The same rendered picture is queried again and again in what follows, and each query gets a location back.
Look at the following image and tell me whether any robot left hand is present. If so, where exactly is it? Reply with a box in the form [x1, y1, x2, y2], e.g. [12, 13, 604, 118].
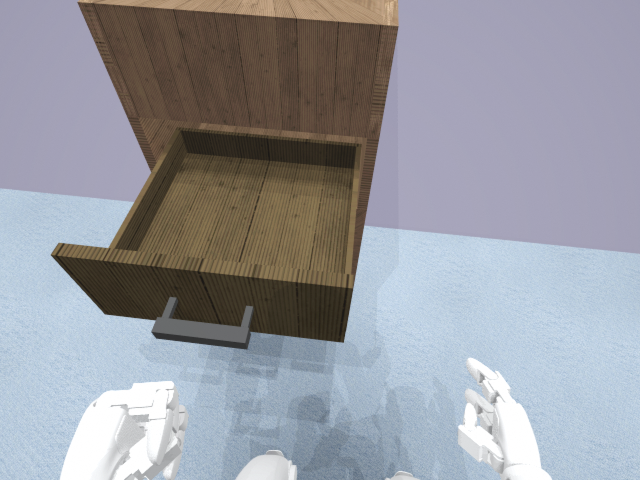
[60, 381, 189, 480]

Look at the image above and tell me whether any drawer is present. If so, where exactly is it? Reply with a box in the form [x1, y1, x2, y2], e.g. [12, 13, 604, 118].
[51, 127, 361, 343]

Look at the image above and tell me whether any robot left thigh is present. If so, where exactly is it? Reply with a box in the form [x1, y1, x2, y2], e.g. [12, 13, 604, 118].
[235, 455, 297, 480]

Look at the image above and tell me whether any cabinet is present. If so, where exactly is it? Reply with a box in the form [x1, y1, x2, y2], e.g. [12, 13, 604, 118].
[77, 0, 399, 329]

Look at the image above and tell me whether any robot right hand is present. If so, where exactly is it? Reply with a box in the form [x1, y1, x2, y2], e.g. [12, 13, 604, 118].
[458, 358, 542, 477]

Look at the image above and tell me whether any handle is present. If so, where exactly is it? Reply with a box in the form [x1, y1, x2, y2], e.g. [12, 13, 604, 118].
[151, 297, 254, 350]

